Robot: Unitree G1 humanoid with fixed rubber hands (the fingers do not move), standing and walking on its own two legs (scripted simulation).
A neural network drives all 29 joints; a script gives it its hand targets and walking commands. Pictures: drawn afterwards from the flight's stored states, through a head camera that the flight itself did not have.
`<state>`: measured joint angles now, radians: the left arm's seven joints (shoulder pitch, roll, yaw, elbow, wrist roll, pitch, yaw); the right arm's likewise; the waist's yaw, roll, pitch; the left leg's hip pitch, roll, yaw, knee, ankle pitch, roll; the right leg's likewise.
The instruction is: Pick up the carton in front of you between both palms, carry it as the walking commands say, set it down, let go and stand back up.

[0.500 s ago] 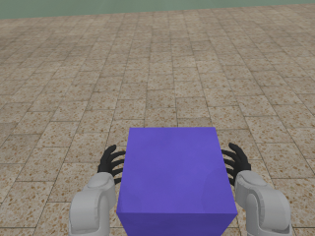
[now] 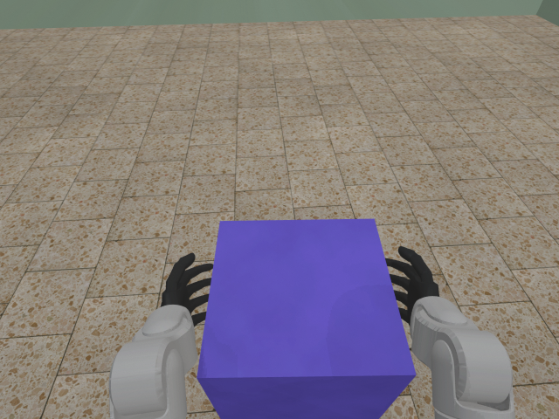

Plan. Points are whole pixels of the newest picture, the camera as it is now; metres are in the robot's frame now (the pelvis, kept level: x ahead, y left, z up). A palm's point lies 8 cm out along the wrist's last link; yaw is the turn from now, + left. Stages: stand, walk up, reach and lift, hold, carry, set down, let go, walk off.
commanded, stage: carry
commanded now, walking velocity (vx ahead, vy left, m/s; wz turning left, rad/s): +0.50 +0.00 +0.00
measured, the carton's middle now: (298, 330) +0.25 +0.00 +0.01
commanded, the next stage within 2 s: none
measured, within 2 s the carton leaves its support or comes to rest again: neither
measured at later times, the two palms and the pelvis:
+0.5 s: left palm (227, 158) +0.54 +0.12 +0.09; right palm (382, 152) +0.57 -0.18 +0.09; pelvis +0.32 -0.04 +0.00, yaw +4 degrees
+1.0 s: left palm (224, 81) +0.89 +0.17 +0.08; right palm (339, 78) +0.89 -0.13 +0.09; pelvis +0.65 +0.02 +0.00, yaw +0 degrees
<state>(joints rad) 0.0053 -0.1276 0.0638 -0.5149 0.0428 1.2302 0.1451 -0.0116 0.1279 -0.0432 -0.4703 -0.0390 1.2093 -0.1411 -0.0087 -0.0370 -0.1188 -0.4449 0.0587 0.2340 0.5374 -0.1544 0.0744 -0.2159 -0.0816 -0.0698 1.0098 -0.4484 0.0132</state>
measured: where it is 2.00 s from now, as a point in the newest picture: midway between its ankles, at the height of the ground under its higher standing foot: (285, 216)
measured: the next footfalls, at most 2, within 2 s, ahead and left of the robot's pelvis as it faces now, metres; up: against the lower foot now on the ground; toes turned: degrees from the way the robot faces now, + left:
right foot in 0.40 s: +0.43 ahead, -0.13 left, +0.00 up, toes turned -9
left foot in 0.90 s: +0.76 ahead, +0.11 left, +0.00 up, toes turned +13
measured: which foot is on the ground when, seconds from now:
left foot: down 0.00-0.40, up 0.42-0.88, down 0.90-1.00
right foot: up 0.00-0.38, down 0.40-0.92, up 0.94-1.00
